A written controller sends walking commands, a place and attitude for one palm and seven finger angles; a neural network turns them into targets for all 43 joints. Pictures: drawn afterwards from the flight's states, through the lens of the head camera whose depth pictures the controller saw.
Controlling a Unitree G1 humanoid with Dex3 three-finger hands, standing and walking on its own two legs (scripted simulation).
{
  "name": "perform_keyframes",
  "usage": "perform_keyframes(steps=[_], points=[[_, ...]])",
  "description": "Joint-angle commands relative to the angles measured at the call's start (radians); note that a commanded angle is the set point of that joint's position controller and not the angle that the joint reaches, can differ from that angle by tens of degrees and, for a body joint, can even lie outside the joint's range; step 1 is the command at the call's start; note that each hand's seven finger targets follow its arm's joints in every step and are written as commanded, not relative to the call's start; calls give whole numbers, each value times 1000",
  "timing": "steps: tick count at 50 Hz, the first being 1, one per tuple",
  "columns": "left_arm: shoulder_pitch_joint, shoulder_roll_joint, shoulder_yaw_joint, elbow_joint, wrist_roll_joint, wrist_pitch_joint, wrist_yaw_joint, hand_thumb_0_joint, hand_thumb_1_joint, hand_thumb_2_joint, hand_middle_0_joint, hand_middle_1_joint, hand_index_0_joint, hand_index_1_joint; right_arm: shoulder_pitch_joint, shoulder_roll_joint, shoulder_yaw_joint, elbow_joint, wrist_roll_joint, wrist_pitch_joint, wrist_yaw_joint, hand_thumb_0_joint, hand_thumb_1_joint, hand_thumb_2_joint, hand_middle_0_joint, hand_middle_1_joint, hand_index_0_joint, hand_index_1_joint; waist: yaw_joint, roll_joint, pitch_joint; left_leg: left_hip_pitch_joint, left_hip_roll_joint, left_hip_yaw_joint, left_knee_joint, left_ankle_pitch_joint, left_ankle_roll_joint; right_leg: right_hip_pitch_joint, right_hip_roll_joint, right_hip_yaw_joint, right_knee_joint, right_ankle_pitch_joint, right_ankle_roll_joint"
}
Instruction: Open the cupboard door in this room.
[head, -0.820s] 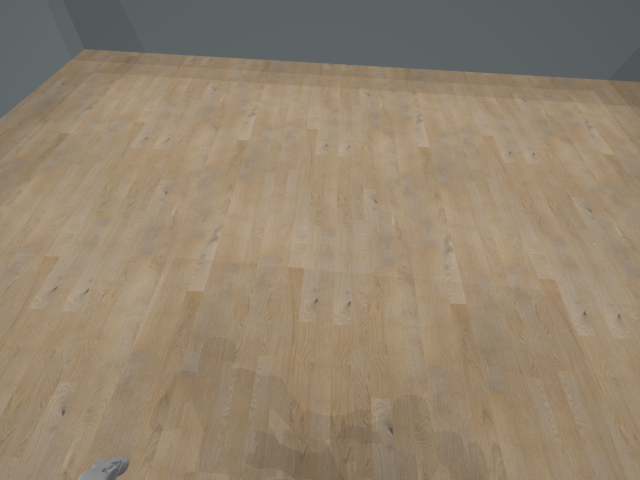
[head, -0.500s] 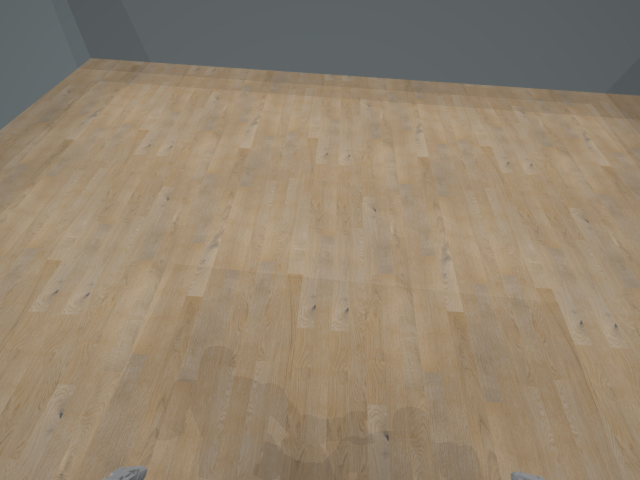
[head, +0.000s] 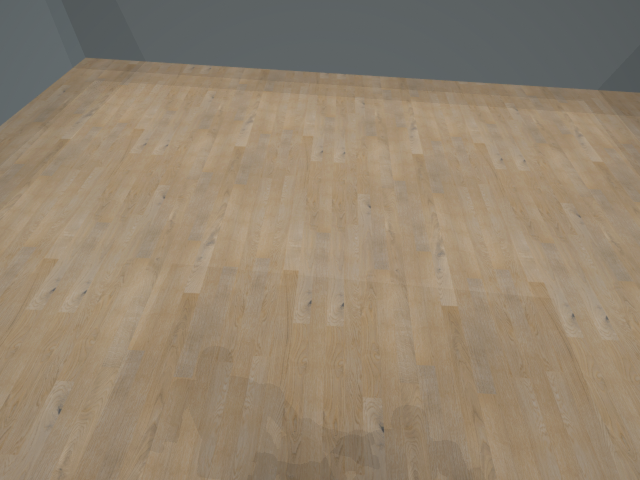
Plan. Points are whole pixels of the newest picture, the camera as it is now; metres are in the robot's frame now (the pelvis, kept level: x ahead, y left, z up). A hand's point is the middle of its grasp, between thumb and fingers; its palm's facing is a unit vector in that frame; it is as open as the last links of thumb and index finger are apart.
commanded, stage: stand and wait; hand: left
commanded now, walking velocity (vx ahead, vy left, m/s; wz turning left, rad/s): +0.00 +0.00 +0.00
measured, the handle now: out of the picture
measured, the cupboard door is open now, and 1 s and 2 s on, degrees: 0 0 0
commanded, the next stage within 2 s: turn or walk to find it in 0.08 s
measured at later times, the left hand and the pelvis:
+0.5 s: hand out of the picture +0.03 +0.23 -0.19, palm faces +0.08 -0.97 -0.24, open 7.4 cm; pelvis -0.02 +0.02 -0.02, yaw +6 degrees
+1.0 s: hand out of the picture -0.08 +0.20 -0.17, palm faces +0.35 -0.90 -0.25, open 7.4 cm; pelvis -0.06 -0.01 -0.01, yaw +20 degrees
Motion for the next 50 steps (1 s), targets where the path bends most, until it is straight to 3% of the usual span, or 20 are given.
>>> perform_keyframes(steps=[1,7,12,18,20,21,22,23,24,27,29,32,34,35,36,37,39,41,48,50], points=[[-52,209,42,-65,4,-27,15,0,900,900,-200,-300,-200,-300,-56,-202,-44,-70,-2,-26,-12,0,-900,-900,200,300,200,300,1,-6,-56,-3,104,-91,-61,79,40,-12,-127,114,-95,53,-28],[-50,200,46,-72,5,-21,17,0,900,900,-200,-300,-200,-300,-51,-195,-45,-76,-3,-23,-9,0,-900,-900,200,300,200,300,2,3,-51,-31,101,-103,-47,106,42,-8,-132,93,-70,56,-21],[21,102,34,-84,5,13,30,0,900,900,-200,-300,-200,-300,8,-75,-28,-96,-7,10,-3,0,-900,-900,200,300,200,300,8,-28,-39,-131,74,-97,40,89,26,-31,-165,85,-32,10,-6],[24,119,55,-157,12,24,39,0,900,900,-200,-300,-200,-300,80,-52,-53,-143,-7,33,0,0,-900,-900,200,300,200,300,-11,-115,-56,-149,32,-59,222,31,19,-120,-269,105,-13,9,-72],[4,98,57,-184,14,31,40,0,900,900,-200,-300,-200,-300,110,-55,-60,-153,-8,32,3,0,-900,-900,200,300,200,300,-27,-23,-48,-141,67,-136,149,66,41,-176,-209,23,91,-48,-37],[2,69,56,-196,12,34,39,0,900,900,-200,-300,-200,-300,115,-73,-64,-162,-13,29,4,0,-900,-900,200,300,200,300,-29,81,-31,-172,117,-254,55,79,75,-192,-125,-42,195,-121,7],[2,37,54,-207,8,35,39,0,900,900,-200,-300,-200,-300,122,-108,-74,-173,-17,24,-1,0,-900,-900,200,300,200,300,-30,206,-16,-188,209,-435,-64,95,139,-217,-34,-87,342,-196,41],[10,28,56,-215,9,33,43,0,900,900,-200,-300,-200,-300,134,-116,-83,-181,-13,19,-8,0,-900,-900,200,300,200,300,-31,251,-32,-153,252,-527,-112,192,201,-260,-20,-36,489,-314,40],[22,33,58,-217,9,31,43,0,900,900,-200,-300,-200,-300,134,-114,-86,-187,-10,17,-13,0,-900,-900,200,300,200,300,-19,207,-52,-110,262,-527,-88,257,234,-295,-34,6,567,-340,35],[47,-15,60,-210,2,23,40,0,900,900,-200,-300,-200,-300,123,-90,-92,-196,-15,20,-24,0,-900,-900,200,300,200,300,-14,156,-109,-36,208,-436,-13,360,225,-293,-29,18,532,-312,43],[55,-34,59,-216,-1,20,38,0,900,900,-200,-300,-200,-300,134,-84,-97,-201,-15,24,-25,0,-900,-900,200,300,200,300,-20,149,-119,-31,190,-428,2,374,217,-258,-14,5,447,-301,46],[110,-48,64,-211,-5,21,39,0,900,900,-200,-300,-200,-300,128,-76,-107,-207,-14,33,-21,0,-900,-900,200,300,200,300,-8,165,-139,-55,151,-423,12,314,185,-155,10,-10,273,-226,46],[177,-31,71,-198,-1,14,43,0,900,900,-200,-300,-200,-300,106,-57,-110,-222,-7,39,-14,0,-900,-900,200,300,200,300,23,114,-135,-177,90,-386,63,177,124,19,3,-21,30,-66,45],[202,20,83,-194,9,8,49,0,900,900,-200,-300,-200,-300,107,-8,-107,-235,2,42,-8,0,-900,-900,200,300,200,300,31,-16,-118,-349,22,-304,176,-22,67,148,-131,94,-73,-96,8],[189,105,102,-208,24,5,53,0,900,900,-200,-300,-200,-300,100,48,-100,-267,0,42,-5,0,-900,-900,200,300,200,300,33,-281,-54,-525,-108,-87,414,-252,-11,142,-399,378,-165,-138,-102],[156,110,96,-233,17,6,53,0,900,900,-200,-300,-200,-300,60,-1,-115,-270,-14,47,-2,0,-900,-900,200,300,200,300,43,-207,-32,-473,-61,-97,606,-315,-9,-40,-467,373,-179,-116,-155],[60,57,87,-246,18,3,55,0,900,900,-200,-300,-200,-300,79,14,-118,-238,-11,65,11,0,-900,-900,200,300,200,300,-18,-156,37,-431,-21,-88,784,-233,-6,-178,-367,257,-167,-99,-138],[32,25,78,-251,22,-5,50,0,900,900,-200,-300,-200,-300,116,29,-112,-211,-11,64,17,0,-900,-900,200,300,200,300,-39,-162,46,-416,-5,-35,821,-160,-25,-150,-297,112,-113,37,-125],[189,85,95,-195,31,-1,45,0,900,900,-200,-300,-200,-300,-19,56,-83,-242,0,51,17,0,-900,-900,200,300,200,300,48,-188,-11,-315,0,63,450,-259,-36,18,-332,40,-1,366,-147],[193,97,99,-187,31,3,45,0,900,900,-200,-300,-200,-300,4,54,-78,-235,3,42,14,0,-900,-900,200,300,200,300,39,-198,-41,-237,-14,89,305,-231,-28,37,-328,18,62,462,-126]])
